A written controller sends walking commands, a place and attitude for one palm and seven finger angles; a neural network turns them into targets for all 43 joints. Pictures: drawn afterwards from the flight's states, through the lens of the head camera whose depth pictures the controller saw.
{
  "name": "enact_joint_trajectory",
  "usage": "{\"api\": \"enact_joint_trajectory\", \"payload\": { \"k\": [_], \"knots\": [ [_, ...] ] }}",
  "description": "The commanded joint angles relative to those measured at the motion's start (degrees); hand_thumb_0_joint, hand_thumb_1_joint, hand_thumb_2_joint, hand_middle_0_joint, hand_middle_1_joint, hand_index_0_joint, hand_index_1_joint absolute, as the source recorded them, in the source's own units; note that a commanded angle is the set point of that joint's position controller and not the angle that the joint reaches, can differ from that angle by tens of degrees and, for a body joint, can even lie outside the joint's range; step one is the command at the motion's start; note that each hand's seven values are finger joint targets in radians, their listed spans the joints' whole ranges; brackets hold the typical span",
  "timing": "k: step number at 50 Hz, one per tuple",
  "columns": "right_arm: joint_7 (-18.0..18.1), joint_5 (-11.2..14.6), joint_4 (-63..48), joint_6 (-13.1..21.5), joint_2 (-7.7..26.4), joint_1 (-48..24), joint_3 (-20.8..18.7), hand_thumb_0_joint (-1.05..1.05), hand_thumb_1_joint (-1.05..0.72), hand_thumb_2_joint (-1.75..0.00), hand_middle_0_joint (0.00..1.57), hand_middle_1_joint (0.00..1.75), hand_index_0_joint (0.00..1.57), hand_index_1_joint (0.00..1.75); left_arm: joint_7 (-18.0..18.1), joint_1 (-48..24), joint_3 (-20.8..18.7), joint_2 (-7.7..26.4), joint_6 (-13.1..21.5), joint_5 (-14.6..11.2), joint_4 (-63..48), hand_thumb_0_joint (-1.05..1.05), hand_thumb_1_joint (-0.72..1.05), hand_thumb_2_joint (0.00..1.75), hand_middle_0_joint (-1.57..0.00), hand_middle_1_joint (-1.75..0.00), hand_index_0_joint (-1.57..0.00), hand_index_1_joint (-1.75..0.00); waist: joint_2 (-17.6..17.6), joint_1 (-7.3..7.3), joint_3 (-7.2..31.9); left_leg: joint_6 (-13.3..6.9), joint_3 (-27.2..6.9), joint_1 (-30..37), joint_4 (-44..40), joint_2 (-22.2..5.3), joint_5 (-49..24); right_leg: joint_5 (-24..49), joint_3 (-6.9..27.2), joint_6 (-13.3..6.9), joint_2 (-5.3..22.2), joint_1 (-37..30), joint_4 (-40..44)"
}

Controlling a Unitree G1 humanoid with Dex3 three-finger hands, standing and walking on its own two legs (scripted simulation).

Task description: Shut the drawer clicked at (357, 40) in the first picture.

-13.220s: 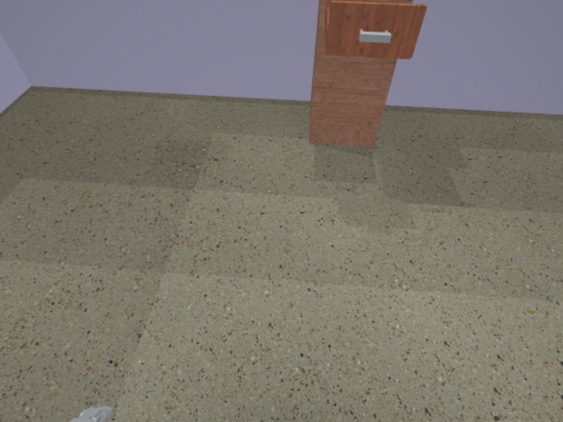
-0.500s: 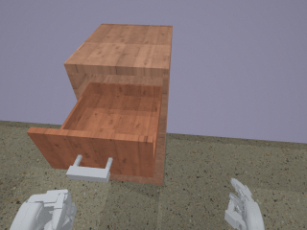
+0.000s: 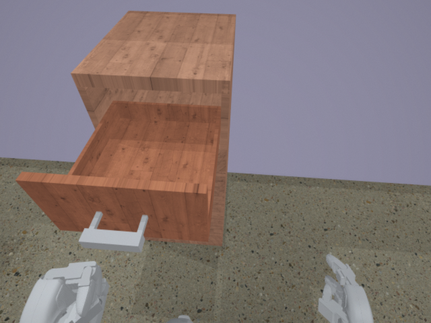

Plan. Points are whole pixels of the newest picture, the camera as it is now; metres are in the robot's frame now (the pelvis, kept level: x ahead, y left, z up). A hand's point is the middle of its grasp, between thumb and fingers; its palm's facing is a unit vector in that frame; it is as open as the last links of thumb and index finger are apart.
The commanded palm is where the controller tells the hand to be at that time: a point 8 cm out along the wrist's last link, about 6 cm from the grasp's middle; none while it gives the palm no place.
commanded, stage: bring the fist close to the handle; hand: left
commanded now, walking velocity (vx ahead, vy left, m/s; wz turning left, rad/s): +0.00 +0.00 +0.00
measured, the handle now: (116, 229) +0.28 +0.21 +0.03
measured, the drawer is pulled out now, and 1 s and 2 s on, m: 0.30 0.30 0.23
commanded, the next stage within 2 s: push the drawer shut in 0.92 s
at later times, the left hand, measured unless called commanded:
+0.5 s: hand (120, 290) +0.17 +0.17 +0.03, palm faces -0.01 -1.00 -0.02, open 3.3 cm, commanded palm +0.14 +0.23 +0.03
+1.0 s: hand (125, 282) +0.19 +0.17 +0.03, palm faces +0.01 -1.00 -0.04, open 3.3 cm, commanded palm +0.15 +0.23 +0.03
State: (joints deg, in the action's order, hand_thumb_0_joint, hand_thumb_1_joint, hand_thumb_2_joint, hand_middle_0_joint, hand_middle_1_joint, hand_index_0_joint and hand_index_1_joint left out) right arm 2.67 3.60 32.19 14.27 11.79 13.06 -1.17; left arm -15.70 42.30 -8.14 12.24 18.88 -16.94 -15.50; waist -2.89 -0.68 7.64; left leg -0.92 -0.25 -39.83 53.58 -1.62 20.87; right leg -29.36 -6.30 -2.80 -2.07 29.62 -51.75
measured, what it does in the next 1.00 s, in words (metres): stands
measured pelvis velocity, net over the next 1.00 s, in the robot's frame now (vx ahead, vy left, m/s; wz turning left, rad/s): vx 0.00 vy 0.01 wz -0.02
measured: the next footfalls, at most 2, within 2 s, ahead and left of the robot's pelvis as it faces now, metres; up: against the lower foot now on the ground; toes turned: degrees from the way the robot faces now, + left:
none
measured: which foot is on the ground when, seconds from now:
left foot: down 0.00-1.00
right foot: down 0.00-1.00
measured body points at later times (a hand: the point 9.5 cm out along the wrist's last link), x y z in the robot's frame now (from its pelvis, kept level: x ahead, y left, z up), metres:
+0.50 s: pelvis -0.01 +0.01 -0.03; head +0.03 +0.02 +0.42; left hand +0.17 +0.22 +0.04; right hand +0.18 -0.22 -0.10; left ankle +0.06 +0.11 -0.69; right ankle -0.03 -0.09 -0.69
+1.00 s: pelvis +0.00 +0.01 -0.03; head +0.05 +0.01 +0.41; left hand +0.18 +0.22 +0.03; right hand +0.18 -0.23 -0.11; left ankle +0.06 +0.11 -0.69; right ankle -0.03 -0.09 -0.69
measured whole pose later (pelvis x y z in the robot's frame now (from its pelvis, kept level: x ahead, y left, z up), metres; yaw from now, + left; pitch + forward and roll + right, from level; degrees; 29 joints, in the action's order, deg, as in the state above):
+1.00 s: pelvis +0.00 +0.01 -0.03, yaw -1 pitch +14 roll -3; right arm 2.3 2.2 27.2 4.8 11.8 13.1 -0.6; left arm -7.3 35.5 -3.3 11.8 22.4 -13.0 -12.0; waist -2.7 1.2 9.7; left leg -1.6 -0.1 -54.3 65.1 -2.2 25.3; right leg -34.0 -6.1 -2.4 -2.2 43.8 -63.4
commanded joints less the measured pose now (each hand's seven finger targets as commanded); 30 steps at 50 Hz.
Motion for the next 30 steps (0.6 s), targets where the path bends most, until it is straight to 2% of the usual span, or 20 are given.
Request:
{"api": "enact_joint_trajectory", "payload": {
  "k": [1, 4, 5, 6, 7, 8, 9, 10, 11, 14, 16, 18, 19, 21, 23, 24, 25, 28, 29, 30],
  "knots": [
    [0.15, -0.15, -10.29, 2.92, 6.24, -6.32, -2.31, 0.0, -0.9, -0.9, 0.2, 0.3, 0.2, 0.3, 0.38, 1.74, -3.46, 5.18, 5.11, -0.62, -10.97, 0.0, 0.9, 0.9, -1.4, -1.6, -1.4, -1.6, 1.82, 0.13, 3.74, -1.62, -1.92, 8.48, -4.87, 1.4, -8.18, 13.73, 4.64, 2.3, 1.07, 5.87, 9.14],
    [0.32, -0.52, -9.89, 2.12, 6.49, -6.62, -2.5, 0.0, -0.9, -0.9, 0.2, 0.3, 0.2, 0.3, 0.86, -0.07, -4.29, 5.91, 6.54, -0.25, -9.14, 0.0, 0.9, 0.9, -1.4, -1.6, -1.4, -1.6, 2.53, 0.31, 2.86, -1.61, -2.18, 6.47, -3.8, 1.23, -6.48, 10.85, 4.89, 2.21, 0.86, 7.78, 8.41],
    [0.26, -0.47, -10.24, 1.89, 6.47, -6.34, -2.59, 0.0, -0.9, -0.9, 0.2, 0.3, 0.2, 0.3, 1.02, 0.56, -3.82, 5.32, 6.92, -0.14, -9.1, 0.0, 0.9, 0.9, -1.4, -1.6, -1.4, -1.6, 1.46, 0.07, 3.53, -1.54, -2.04, 6.55, -3.76, 1.18, -6.04, 9.81, 4.54, 2.02, 0.7, 8.61, 7.72],
    [0.09, -0.5, -10.74, 1.99, 6.52, -6.28, -2.33, 0.0, -0.9, -0.9, 0.2, 0.3, 0.2, 0.3, 0.86, -1.03, -1.49, 3.84, 7.42, -0.21, -10.31, 0.0, 0.9, 0.9, -1.4, -1.6, -1.4, -1.6, 0.06, 0.77, 4.23, -1.6, -2.07, 6.79, -3.32, 1.22, -5.56, 9.26, 4.45, 2.03, 0.76, 9.64, 7.2],
    [0.08, -0.54, -10.61, 1.84, 6.56, -6.01, -2.51, 0.0, -0.9, -0.9, 0.2, 0.3, 0.2, 0.3, 1.18, -1.59, -2.71, 4.92, 7.7, -0.24, -9.7, 0.0, 0.9, 0.9, -1.4, -1.6, -1.4, -1.6, 1.24, 0.71, 4.95, -1.51, -2.33, 6.23, -3.15, 1.06, -5.0, 8.33, 4.08, 1.94, 0.55, 10.0, 6.64],
    [0.08, -0.56, -10.87, 1.79, 6.66, -6.15, -2.53, 0.0, -0.9, -0.9, 0.2, 0.3, 0.2, 0.3, 1.24, -1.17, -1.81, 4.16, 7.94, -0.1, -9.49, 0.0, 0.9, 0.9, -1.4, -1.6, -1.4, -1.6, 0.76, 0.65, 5.28, -1.53, -2.33, 6.2, -2.84, 1.0, -4.91, 8.19, 4.08, 1.91, 0.5, 10.62, 6.13],
    [0.04, -0.69, -10.63, 1.45, 6.71, -6.23, -2.48, 0.0, -0.9, -0.9, 0.2, 0.3, 0.2, 0.3, 1.85, -1.27, -2.16, 4.77, 7.96, 0.46, -8.92, 0.0, 0.9, 0.9, -1.4, -1.6, -1.4, -1.6, 0.8, 0.62, 5.23, -1.61, -2.53, 5.53, -2.47, 0.95, -4.84, 8.08, 4.16, 1.81, 0.41, 10.72, 5.8],
    [-0.1, -0.68, -11.05, 1.12, 6.62, -5.9, -2.44, 0.0, -0.9, -0.9, 0.2, 0.3, 0.2, 0.3, 2.08, -1.12, -1.08, 3.92, 7.82, 0.77, -8.6, 0.0, 0.9, 0.9, -1.4, -1.6, -1.4, -1.6, 0.03, 0.62, 5.47, -1.48, -2.42, 5.07, -2.39, 0.95, -3.84, 6.89, 3.87, 1.75, 0.41, 11.57, 5.21],
    [-0.08, -0.74, -11.36, 0.94, 6.79, -5.92, -2.33, 0.0, -0.9, -0.9, 0.2, 0.3, 0.2, 0.3, 2.29, -3.3, -0.41, 3.91, 7.88, 0.79, -9.31, 0.0, 0.9, 0.9, -1.4, -1.6, -1.4, -1.6, 0.3, 1.19, 5.73, -1.55, -2.59, 4.7, -1.95, 0.85, -3.11, 6.13, 3.96, 1.83, 0.43, 12.49, 4.95],
    [0.08, -0.89, -11.25, -0.11, 6.75, -6.09, -2.48, 0.0, -0.9, -0.9, 0.2, 0.3, 0.2, 0.3, 3.51, -2.97, -1.75, 4.95, 7.57, 1.66, -7.12, 0.0, 0.9, 0.9, -1.4, -1.6, -1.4, -1.6, 0.93, 0.73, 5.89, -1.49, -2.91, 3.46, -1.47, 0.63, -2.55, 5.53, 3.75, 1.64, 0.14, 13.0, 4.01],
    [0.15, -0.88, -11.89, -0.78, 6.92, -5.64, -2.37, 0.0, -0.9, -0.9, 0.2, 0.3, 0.2, 0.3, 3.76, -4.83, -0.92, 4.32, 7.6, 1.58, -7.85, 0.0, 0.9, 0.9, -1.4, -1.6, -1.4, -1.6, 1.02, 1.09, 7.21, -1.39, -2.77, 3.03, -0.9, 0.58, -2.05, 5.01, 3.51, 1.71, 0.06, 13.9, 2.98],
    [-0.05, -1.0, -12.38, -0.98, 6.75, -5.62, -2.24, 0.0, -0.9, -0.9, 0.2, 0.3, 0.2, 0.3, 4.26, -4.8, 0.28, 3.53, 7.84, 1.72, -8.78, 0.0, 0.9, 0.9, -1.4, -1.6, -1.4, -1.6, -1.34, 0.86, 8.31, -1.24, -2.99, 3.56, -0.83, 0.48, -2.47, 5.37, 2.93, 1.45, 0.02, 14.44, 1.76],
    [0.0, -1.12, -12.27, -1.34, 6.9, -5.67, -2.21, 0.0, -0.9, -0.9, 0.2, 0.3, 0.2, 0.3, 4.88, -4.78, 0.19, 4.02, 7.62, 2.39, -8.0, 0.0, 0.9, 0.9, -1.4, -1.6, -1.4, -1.6, -0.44, 1.06, 7.97, -1.41, -3.23, 2.97, -0.44, 0.3, -2.35, 5.45, 2.99, 1.47, -0.12, 14.93, 1.58],
    [-0.15, -1.21, -12.76, -1.77, 6.83, -5.31, -2.11, 0.0, -0.9, -0.9, 0.2, 0.3, 0.2, 0.3, 5.49, -5.5, 2.12, 2.27, 7.75, 2.62, -7.99, 0.0, 0.9, 0.9, -1.4, -1.6, -1.4, -1.6, -0.12, 1.38, 8.41, -1.22, -3.33, 2.62, -0.06, 0.26, -1.92, 5.03, 2.42, 1.48, -0.14, 16.02, 0.45],
    [-0.3, -1.44, -13.05, -2.12, 7.06, -5.24, -2.05, 0.0, -0.9, -0.9, 0.2, 0.3, 0.2, 0.3, 6.16, -6.45, 2.49, 2.62, 8.11, 3.01, -8.06, 0.0, 0.9, 0.9, -1.4, -1.6, -1.4, -1.6, -0.64, 1.52, 8.56, -1.13, -3.63, 1.85, 0.39, 0.14, -0.99, 4.14, 2.34, 1.42, -0.1, 17.3, -0.36],
    [-0.21, -1.47, -12.68, -2.6, 7.13, -5.24, -2.16, 0.0, -0.9, -0.9, 0.2, 0.3, 0.2, 0.3, 6.89, -6.23, 1.39, 3.66, 8.08, 3.72, -6.95, 0.0, 0.9, 0.9, -1.4, -1.6, -1.4, -1.6, 0.36, 1.4, 8.29, -1.2, -3.84, 1.17, 0.67, 0.0, -0.83, 3.93, 2.33, 1.29, -0.31, 17.53, -0.66],
    [-0.31, -1.62, -13.24, -2.87, 6.99, -5.18, -2.05, 0.0, -0.9, -0.9, 0.2, 0.3, 0.2, 0.3, 7.0, -5.99, 2.98, 2.22, 8.13, 3.8, -6.98, 0.0, 0.9, 0.9, -1.4, -1.6, -1.4, -1.6, -0.23, 1.45, 8.59, -1.19, -3.53, 0.91, 1.15, 0.13, -0.77, 3.96, 2.47, 1.37, -0.13, 18.02, -0.98],
    [-0.27, -1.51, -14.04, -3.87, 7.17, -4.86, -2.02, 0.0, -0.9, -0.9, 0.2, 0.3, 0.2, 0.3, 7.73, -7.17, 1.66, 3.9, 8.23, 3.78, -8.22, 0.0, 0.9, 0.9, -1.4, -1.6, -1.4, -1.6, 0.27, 1.32, 9.53, -1.13, -3.4, 0.04, 1.4, 0.1, 0.56, 2.54, 2.8, 1.38, -0.15, 17.82, -1.04],
    [-0.1, -1.49, -13.98, -4.25, 7.23, -5.01, -2.05, 0.0, -0.9, -0.9, 0.2, 0.3, 0.2, 0.3, 8.36, -6.81, 0.53, 5.24, 8.1, 4.27, -8.9, 0.0, 0.9, 0.9, -1.4, -1.6, -1.4, -1.6, -1.11, 0.82, 9.81, -1.17, -3.49, 0.6, 1.1, -0.06, 0.28, 2.79, 2.86, 1.18, -0.35, 17.46, -1.05],
    [-0.15, -1.46, -14.61, -4.53, 7.04, -4.66, -1.76, 0.0, -0.9, -0.9, 0.2, 0.3, 0.2, 0.3, 8.48, -6.64, 1.89, 4.0, 7.85, 4.0, -9.75, 0.0, 0.9, 0.9, -1.4, -1.6, -1.4, -1.6, -1.29, 1.13, 10.26, -1.19, -3.43, 0.87, 0.93, 0.05, 0.8, 2.42, 2.74, 1.28, -0.2, 17.49, -0.95]
  ]
}}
